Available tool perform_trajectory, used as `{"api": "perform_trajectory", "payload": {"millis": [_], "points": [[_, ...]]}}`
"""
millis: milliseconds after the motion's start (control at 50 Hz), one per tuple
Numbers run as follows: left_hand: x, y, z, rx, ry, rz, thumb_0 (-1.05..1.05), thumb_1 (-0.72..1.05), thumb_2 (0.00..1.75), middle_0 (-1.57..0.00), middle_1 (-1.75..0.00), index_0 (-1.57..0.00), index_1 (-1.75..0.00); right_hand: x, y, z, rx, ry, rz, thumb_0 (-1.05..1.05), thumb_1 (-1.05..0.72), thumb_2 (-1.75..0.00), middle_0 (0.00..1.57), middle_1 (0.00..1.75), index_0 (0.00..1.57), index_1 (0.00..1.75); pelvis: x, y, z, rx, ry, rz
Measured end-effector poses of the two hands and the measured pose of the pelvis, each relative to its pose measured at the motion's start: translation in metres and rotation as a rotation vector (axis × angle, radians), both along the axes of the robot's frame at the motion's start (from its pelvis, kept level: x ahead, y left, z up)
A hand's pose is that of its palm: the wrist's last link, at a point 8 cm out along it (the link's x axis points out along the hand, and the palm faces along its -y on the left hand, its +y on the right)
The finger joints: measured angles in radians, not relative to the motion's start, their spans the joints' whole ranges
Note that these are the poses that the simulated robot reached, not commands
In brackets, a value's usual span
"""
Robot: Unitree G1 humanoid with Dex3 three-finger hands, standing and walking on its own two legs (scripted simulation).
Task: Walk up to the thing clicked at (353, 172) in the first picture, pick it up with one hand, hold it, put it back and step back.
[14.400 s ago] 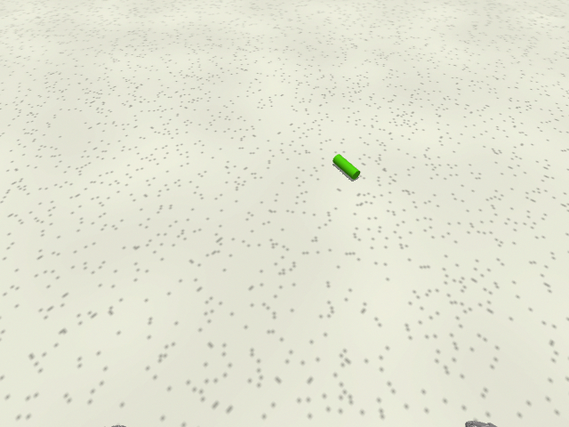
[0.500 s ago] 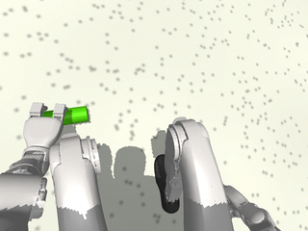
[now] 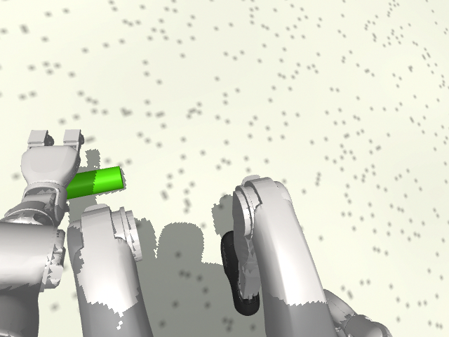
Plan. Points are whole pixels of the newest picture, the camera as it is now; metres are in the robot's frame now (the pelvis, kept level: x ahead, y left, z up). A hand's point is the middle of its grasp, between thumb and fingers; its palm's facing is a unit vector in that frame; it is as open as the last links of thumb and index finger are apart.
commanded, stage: rest palm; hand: left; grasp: from above
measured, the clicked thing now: (86, 183) +0.39 +0.21 -0.30
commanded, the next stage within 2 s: close in 1.26 s
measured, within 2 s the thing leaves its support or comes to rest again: neither
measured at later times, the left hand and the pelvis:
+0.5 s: hand (51, 184) +0.38 +0.26 -0.23, palm faces -0.36 +0.00 -0.93, open 14.4 cm; pelvis -0.01 +0.00 +0.01, yaw -1 degrees
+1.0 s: hand (61, 200) +0.35 +0.25 -0.25, palm faces -0.39 +0.01 -0.92, open 14.1 cm; pelvis -0.01 +0.00 +0.00, yaw -2 degrees
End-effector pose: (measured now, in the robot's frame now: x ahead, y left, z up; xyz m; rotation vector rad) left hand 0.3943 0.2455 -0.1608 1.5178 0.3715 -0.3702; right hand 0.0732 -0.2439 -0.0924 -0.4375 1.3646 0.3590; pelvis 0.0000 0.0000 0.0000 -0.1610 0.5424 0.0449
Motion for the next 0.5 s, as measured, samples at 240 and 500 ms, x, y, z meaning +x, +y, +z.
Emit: {"api": "perform_trajectory", "payload": {"millis": [240, 500], "points": [[-0.039, -0.003, -0.023, -0.056, 0.03, 0.023, 0.0, -0.53, 0.98, -0.08, -1.02, -0.07, -1.03, -0.008, -0.014, -0.01, 0.001, 0.029, 0.084, 0.0, -0.92, -0.91, 0.2, 0.3, 0.2, 0.3, -0.009, -0.009, -0.009, 0.016, -0.043, -0.001], [-0.011, 0.016, -0.01, 0.074, -0.101, 0.106, 0.0, -0.54, 1.0, -0.07, -0.97, -0.06, -0.99, 0.018, -0.029, 0.024, -0.063, -0.038, 0.077, 0.0, -0.91, -0.9, 0.2, 0.3, 0.2, 0.3, -0.007, -0.001, 0.006, -0.019, -0.009, -0.014]]}}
